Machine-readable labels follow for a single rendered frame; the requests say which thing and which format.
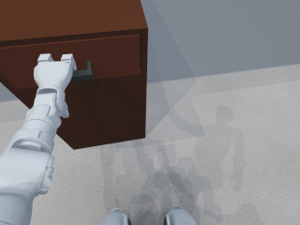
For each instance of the left robot thigh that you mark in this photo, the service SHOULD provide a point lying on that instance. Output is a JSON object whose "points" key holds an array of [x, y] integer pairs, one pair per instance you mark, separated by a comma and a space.
{"points": [[116, 218]]}

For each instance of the left robot forearm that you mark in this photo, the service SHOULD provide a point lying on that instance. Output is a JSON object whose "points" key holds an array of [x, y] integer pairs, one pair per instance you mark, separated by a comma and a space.
{"points": [[41, 122]]}

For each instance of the robot right shin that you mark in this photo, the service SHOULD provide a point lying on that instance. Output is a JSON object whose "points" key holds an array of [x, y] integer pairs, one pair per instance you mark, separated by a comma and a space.
{"points": [[175, 207]]}

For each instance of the cabinet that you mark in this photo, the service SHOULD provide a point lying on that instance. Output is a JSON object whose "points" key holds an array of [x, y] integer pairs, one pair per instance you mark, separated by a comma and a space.
{"points": [[100, 111]]}

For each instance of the robot left upper arm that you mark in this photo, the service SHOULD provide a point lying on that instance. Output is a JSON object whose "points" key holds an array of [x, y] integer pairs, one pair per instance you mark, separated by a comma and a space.
{"points": [[23, 175]]}

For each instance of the left robot hand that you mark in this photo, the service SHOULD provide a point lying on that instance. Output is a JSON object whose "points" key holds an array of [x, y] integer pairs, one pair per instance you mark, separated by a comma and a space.
{"points": [[56, 73]]}

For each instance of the handle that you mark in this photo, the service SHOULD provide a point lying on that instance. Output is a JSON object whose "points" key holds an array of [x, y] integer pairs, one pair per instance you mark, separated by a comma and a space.
{"points": [[83, 74]]}

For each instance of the drawer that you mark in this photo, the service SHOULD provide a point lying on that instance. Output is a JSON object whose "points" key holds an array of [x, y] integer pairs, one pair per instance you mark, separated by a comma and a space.
{"points": [[109, 56]]}

